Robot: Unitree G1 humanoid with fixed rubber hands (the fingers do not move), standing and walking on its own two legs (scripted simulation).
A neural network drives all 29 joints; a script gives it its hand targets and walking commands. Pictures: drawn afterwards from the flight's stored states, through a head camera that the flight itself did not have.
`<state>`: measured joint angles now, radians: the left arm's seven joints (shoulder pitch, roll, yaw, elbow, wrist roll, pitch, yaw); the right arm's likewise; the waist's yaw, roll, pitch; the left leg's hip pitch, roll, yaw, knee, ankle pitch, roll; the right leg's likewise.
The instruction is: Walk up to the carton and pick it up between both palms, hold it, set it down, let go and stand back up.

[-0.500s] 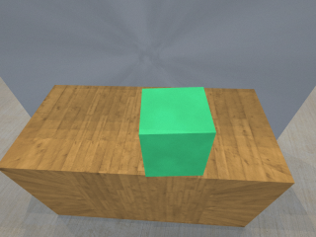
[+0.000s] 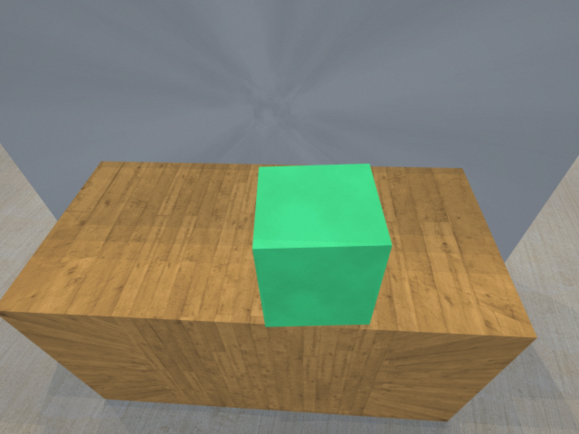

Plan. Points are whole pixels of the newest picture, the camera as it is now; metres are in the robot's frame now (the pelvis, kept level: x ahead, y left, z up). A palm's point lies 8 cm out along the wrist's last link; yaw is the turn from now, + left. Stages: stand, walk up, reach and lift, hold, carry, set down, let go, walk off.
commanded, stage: stand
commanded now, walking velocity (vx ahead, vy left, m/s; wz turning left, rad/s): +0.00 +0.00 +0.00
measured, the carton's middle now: (315, 247) +0.48 -0.01 -0.06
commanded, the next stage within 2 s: walk up in 1.50 s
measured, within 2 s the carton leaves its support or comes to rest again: neither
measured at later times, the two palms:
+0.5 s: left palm out of the picture -0.05 +0.19 -0.15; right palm out of the picture -0.06 -0.18 -0.15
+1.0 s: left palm out of the picture -0.04 +0.19 -0.15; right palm out of the picture -0.03 -0.19 -0.15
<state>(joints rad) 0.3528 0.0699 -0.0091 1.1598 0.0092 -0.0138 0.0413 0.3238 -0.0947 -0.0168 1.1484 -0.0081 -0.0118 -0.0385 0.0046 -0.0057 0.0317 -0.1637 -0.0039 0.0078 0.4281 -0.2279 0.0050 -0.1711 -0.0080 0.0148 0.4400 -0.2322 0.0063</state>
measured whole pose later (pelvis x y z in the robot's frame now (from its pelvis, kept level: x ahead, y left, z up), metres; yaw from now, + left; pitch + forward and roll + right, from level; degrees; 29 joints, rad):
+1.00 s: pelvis +0.01 +0.00 +0.00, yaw +0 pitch -1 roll +0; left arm 0.35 0.07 -0.01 1.15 0.01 -0.01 0.04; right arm 0.32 -0.08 -0.01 1.14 -0.01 -0.02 -0.03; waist 0.00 0.00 0.05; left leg -0.18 -0.01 0.01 0.43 -0.23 0.01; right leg -0.19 -0.02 0.01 0.44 -0.24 0.01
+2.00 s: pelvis +0.03 -0.04 -0.01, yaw +1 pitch -1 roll +0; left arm 0.33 0.18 -0.02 1.14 0.03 -0.03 0.03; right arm 0.37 -0.16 0.01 1.11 -0.03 -0.03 -0.04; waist -0.01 0.02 0.05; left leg -0.19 0.04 -0.04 0.51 -0.31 -0.02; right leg -0.18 0.02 -0.05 0.51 -0.32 -0.04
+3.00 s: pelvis +0.03 -0.07 -0.01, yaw +2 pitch -3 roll +1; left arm 0.31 0.22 -0.04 1.03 0.00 0.00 0.02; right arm 0.19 -0.25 0.03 1.04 0.00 0.03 -0.02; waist -0.01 0.02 0.08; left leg -0.31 0.05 0.08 0.53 -0.23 0.00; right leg -0.24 -0.02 0.01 0.57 -0.29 0.01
